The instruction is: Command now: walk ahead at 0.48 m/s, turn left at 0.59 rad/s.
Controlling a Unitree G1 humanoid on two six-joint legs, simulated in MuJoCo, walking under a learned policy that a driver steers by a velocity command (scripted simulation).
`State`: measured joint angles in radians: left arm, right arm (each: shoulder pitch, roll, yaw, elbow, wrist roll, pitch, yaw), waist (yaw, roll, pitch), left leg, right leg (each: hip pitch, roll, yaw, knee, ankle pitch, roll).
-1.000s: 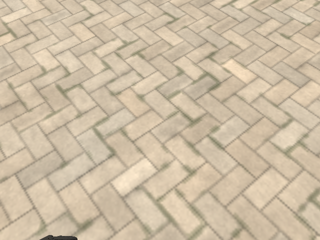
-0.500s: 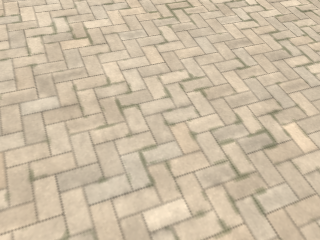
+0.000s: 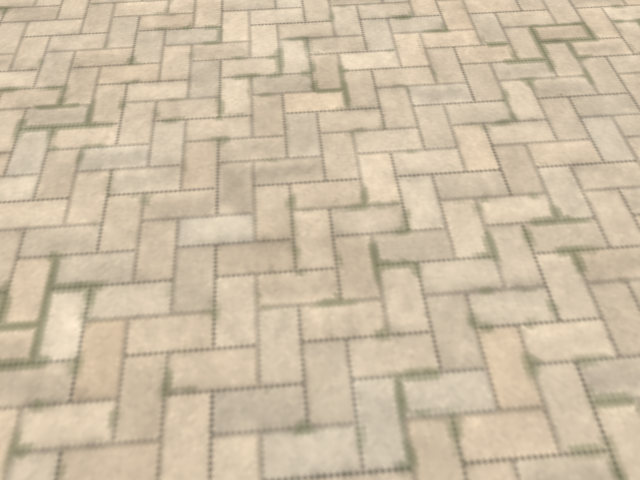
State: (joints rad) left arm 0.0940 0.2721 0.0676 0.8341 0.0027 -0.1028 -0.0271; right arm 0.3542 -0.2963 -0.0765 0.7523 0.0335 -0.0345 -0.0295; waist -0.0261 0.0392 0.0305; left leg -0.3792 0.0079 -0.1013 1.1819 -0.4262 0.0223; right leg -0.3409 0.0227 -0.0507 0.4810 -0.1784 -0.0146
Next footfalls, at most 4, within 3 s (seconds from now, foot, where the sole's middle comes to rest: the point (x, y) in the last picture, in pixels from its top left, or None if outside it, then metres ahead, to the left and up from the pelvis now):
0.38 left None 0.36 0.18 -0.77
0.86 right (293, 375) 0.69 0.08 -0.77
1.28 left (154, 370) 0.71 0.39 -0.77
1.58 right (259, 331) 0.80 0.16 -0.77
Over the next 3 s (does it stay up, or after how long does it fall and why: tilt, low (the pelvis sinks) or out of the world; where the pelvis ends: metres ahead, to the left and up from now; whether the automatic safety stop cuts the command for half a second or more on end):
stays up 0.94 0.43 0.01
